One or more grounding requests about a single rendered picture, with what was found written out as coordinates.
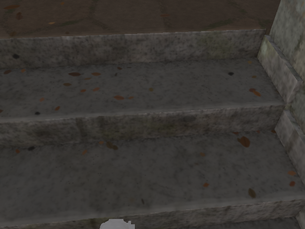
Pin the left robot thigh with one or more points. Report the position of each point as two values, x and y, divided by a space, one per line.
117 224

